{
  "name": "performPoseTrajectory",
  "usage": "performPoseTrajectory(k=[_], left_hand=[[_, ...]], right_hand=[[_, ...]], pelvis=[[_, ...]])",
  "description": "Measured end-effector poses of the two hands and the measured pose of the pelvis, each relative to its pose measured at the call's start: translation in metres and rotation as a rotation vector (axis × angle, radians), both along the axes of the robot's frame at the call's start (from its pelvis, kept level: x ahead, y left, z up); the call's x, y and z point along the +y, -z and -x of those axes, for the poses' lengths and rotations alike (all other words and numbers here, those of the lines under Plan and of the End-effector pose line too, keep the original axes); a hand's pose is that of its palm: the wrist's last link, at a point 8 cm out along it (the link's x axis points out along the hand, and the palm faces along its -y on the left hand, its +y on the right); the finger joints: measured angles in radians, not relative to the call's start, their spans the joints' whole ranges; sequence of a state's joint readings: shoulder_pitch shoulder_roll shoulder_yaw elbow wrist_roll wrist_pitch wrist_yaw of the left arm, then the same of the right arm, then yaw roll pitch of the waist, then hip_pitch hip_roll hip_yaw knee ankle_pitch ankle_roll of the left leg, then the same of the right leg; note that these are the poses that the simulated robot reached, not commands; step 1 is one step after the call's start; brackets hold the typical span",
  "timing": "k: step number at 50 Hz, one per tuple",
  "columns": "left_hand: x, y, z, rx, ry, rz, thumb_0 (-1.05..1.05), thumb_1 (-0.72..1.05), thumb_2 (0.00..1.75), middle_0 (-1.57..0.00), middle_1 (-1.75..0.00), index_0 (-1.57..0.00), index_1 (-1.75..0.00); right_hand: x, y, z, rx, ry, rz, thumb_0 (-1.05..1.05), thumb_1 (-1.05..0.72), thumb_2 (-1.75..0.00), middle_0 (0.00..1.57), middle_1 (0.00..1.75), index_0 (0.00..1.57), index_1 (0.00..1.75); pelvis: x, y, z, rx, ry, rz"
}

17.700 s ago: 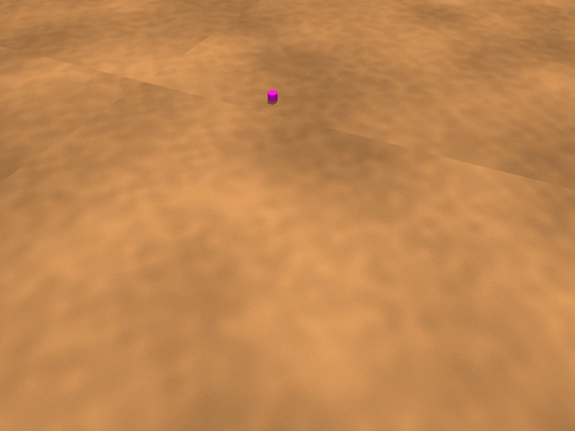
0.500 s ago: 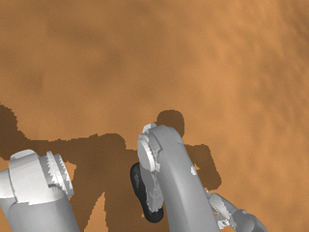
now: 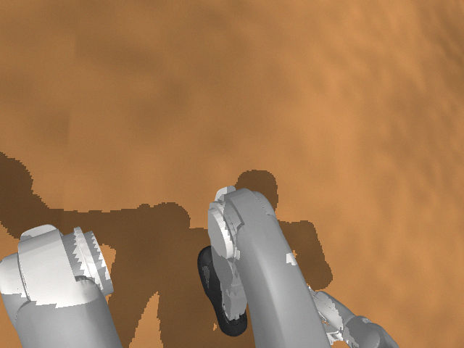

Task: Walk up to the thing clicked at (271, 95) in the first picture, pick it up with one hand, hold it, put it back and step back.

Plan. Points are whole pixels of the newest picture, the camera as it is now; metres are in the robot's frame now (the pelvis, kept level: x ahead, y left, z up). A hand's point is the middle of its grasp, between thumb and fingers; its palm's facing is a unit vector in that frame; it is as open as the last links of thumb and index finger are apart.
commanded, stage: settle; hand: left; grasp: from above
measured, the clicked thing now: out of the picture +0.39 +0.36 -0.27
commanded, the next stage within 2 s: lift in 0.92 s
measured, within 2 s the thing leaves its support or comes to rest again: leaves its support in 0.32 s
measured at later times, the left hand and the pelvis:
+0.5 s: hand out of the picture +0.37 +0.36 -0.19, palm faces -0.35 -0.16 -0.92, open 8.4 cm; pelvis +0.01 +0.00 +0.01, yaw +2 degrees
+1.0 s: hand out of the picture +0.36 +0.36 -0.12, palm faces -0.42 -0.15 -0.89, open 8.3 cm; pelvis -0.01 -0.02 +0.03, yaw +7 degrees
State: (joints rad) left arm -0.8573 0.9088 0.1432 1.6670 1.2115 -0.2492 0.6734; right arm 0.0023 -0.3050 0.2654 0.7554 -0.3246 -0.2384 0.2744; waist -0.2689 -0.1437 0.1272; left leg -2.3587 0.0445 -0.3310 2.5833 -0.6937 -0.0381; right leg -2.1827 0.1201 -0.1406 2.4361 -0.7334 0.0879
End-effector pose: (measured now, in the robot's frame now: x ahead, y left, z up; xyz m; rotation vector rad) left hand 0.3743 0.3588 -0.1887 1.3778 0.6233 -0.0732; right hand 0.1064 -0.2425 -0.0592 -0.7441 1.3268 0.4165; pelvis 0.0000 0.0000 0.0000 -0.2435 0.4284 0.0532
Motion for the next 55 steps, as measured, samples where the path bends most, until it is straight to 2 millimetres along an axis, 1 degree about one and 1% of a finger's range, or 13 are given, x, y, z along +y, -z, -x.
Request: performPoseTrajectory(k=[12, 16, 20, 25, 30, 34, 39, 47, 55], left_hand=[[0.001, -0.002, 0.006, 0.018, -0.005, 0.011, 0.01, 0.21, 0.35, -0.67, -0.59, -0.79, -0.56], [0.004, -0.006, 0.01, 0.01, -0.001, 0.006, 0.01, 0.2, 0.36, -0.69, -0.58, -0.81, -0.54], [0.007, -0.021, 0.01, -0.02, 0.021, -0.016, 0.01, 0.18, 0.37, -0.71, -0.56, -0.83, -0.52], [0.008, -0.052, 0.006, -0.06, 0.033, -0.05, 0.01, 0.18, 0.36, -0.73, -0.53, -0.85, -0.5], [0.007, -0.076, 0.003, -0.028, 0.007, -0.069, 0.01, 0.2, 0.33, -0.73, -0.51, -0.86, -0.47], [0.004, -0.089, 0.004, 0.005, -0.005, -0.06, 0.01, 0.2, 0.33, -0.73, -0.51, -0.86, -0.47], [0.0, -0.1, 0.007, 0.034, 0.002, -0.042, 0.01, 0.19, 0.33, -0.74, -0.5, -0.87, -0.46], [0.002, -0.118, 0.01, 0.025, 0.042, -0.044, 0.01, 0.18, 0.33, -0.76, -0.49, -0.89, -0.44], [0.004, -0.135, 0.008, 0.002, 0.053, -0.054, 0.01, 0.18, 0.34, -0.77, -0.48, -0.9, -0.44]], right_hand=[[-0.003, 0.001, -0.002, -0.01, 0.019, 0.007, 0.0, -0.91, -0.89, 0.2, 0.3, 0.2, 0.3], [-0.005, 0.002, -0.002, -0.016, 0.044, 0.005, 0.0, -0.91, -0.9, 0.2, 0.3, 0.2, 0.3], [-0.009, 0.004, -0.004, -0.024, 0.091, -0.002, 0.0, -0.91, -0.9, 0.2, 0.3, 0.2, 0.3], [-0.012, 0.007, -0.016, -0.051, 0.136, -0.031, 0.0, -0.91, -0.9, 0.2, 0.3, 0.2, 0.3], [-0.013, 0.009, -0.029, -0.101, 0.168, -0.068, 0.0, -0.91, -0.89, 0.2, 0.3, 0.2, 0.3], [-0.015, 0.01, -0.033, -0.118, 0.188, -0.087, 0.0, -0.91, -0.9, 0.2, 0.3, 0.2, 0.3], [-0.019, 0.01, -0.029, -0.111, 0.215, -0.083, 0.0, -0.91, -0.9, 0.2, 0.3, 0.2, 0.3], [-0.026, 0.007, -0.014, -0.083, 0.262, -0.041, 0.0, -0.91, -0.9, 0.2, 0.3, 0.2, 0.3], [-0.027, -0.001, -0.003, -0.082, 0.304, -0.004, 0.0, -0.92, -0.9, 0.2, 0.3, 0.2, 0.3]], pelvis=[[-0.001, 0.0, 0.0, 0.007, -0.005, -0.005], [-0.002, 0.0, -0.001, 0.016, -0.009, -0.009], [-0.002, -0.001, -0.003, 0.04, -0.016, -0.016], [-0.003, -0.007, -0.005, 0.074, -0.027, -0.028], [-0.005, -0.015, -0.003, 0.095, -0.033, -0.045], [-0.009, -0.021, 0.0, 0.1, -0.042, -0.06], [-0.013, -0.026, 0.003, 0.098, -0.053, -0.076], [-0.016, -0.031, 0.006, 0.098, -0.064, -0.087], [-0.014, -0.039, 0.009, 0.105, -0.07, -0.086]])
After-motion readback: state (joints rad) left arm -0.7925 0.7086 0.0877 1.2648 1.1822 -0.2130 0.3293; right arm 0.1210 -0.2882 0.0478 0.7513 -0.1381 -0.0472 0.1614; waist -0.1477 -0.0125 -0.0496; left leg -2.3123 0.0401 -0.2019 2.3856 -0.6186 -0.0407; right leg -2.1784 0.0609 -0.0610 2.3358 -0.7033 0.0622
